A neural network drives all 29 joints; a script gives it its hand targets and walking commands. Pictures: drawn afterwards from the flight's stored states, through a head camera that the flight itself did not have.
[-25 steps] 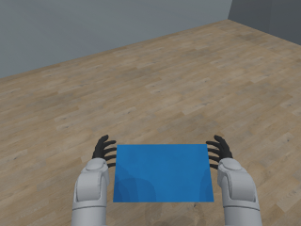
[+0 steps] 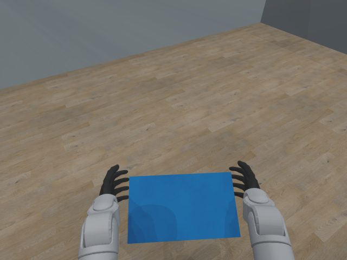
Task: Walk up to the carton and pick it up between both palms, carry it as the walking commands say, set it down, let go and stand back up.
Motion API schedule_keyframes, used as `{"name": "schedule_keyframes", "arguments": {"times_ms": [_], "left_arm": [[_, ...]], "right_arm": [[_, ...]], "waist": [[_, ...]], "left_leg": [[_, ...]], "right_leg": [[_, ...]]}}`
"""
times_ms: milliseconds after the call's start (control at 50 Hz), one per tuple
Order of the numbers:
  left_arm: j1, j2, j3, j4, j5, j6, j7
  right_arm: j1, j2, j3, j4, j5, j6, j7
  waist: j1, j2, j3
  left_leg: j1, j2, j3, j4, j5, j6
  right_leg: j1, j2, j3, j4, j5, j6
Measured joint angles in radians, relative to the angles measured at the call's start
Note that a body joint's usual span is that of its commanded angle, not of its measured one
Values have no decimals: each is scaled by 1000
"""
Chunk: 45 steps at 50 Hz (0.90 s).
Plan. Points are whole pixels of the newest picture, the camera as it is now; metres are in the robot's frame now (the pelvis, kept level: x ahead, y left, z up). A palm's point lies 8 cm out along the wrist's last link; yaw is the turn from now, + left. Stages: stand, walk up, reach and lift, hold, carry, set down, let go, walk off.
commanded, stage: hold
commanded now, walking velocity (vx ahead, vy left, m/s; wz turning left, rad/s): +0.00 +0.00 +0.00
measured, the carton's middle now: (180, 206) +0.27 +0.05 -0.07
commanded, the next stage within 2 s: set down in 0.36 s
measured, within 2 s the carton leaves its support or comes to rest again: neither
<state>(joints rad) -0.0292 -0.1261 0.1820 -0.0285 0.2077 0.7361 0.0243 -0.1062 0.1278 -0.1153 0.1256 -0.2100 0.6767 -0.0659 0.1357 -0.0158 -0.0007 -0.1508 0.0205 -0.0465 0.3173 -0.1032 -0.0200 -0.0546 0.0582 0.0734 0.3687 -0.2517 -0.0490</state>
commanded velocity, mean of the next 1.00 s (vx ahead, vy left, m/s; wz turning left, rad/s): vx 0.00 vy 0.00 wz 0.00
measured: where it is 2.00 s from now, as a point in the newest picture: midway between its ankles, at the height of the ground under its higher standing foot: outside the picture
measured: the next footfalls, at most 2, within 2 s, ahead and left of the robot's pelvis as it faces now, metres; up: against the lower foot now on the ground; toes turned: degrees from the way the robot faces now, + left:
none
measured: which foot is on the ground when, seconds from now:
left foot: down 0.00-1.00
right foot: down 0.00-1.00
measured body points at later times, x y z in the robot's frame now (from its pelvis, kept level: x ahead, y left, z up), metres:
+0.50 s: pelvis -0.03 +0.03 +0.00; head -0.08 +0.05 +0.45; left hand +0.26 +0.23 +0.04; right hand +0.29 -0.10 +0.04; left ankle +0.04 +0.16 -0.75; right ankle -0.03 -0.09 -0.75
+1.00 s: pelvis +0.00 +0.02 -0.01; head +0.03 +0.02 +0.44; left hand +0.27 +0.23 -0.03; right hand +0.32 -0.11 -0.04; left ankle +0.04 +0.16 -0.75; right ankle -0.03 -0.09 -0.75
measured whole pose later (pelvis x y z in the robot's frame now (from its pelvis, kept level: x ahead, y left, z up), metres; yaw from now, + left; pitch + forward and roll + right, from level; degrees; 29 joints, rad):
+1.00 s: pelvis +0.00 +0.02 -0.01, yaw -1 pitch +4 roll +1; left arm -0.22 -0.14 0.34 0.34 0.29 0.49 -0.01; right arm -0.27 0.15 -0.29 0.46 -0.30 0.45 0.00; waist 0.12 -0.03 -0.02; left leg -0.34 -0.01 -0.07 0.42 -0.15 -0.03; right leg -0.26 0.06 0.11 0.49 -0.29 -0.03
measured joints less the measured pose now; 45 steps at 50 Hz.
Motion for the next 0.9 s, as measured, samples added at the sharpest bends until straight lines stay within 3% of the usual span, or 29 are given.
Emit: {"name": "schedule_keyframes", "arguments": {"times_ms": [80, 280, 480, 900], "left_arm": [[-52, 0, 27, 40, 7, 2, -16], [-223, -23, 76, 195, 74, 19, -5], [-233, -25, 107, 224, 114, 30, 11], [-195, -17, 151, 344, 98, -171, -34]], "right_arm": [[-42, 4, -21, 36, -19, -4, 5], [-166, 8, -144, 152, -82, 5, 66], [-225, -40, -120, 270, -85, -12, 146], [-168, 21, -175, 304, -102, -158, 88]], "waist": [[8, 15, 12], [-28, -14, 18], [-24, -32, 26], [-23, -9, 5]], "left_leg": [[40, -2, -13, -29, 11, -16], [35, -34, 6, 21, 4, 8], [85, -44, 16, -17, 16, 10], [-92, -34, -18, 68, -38, -5]], "right_leg": [[36, 1, 8, -24, 20, 10], [19, -24, 35, 43, 3, 32], [46, -29, 66, 31, 10, 41], [-108, -9, 38, 81, -29, 25]]}}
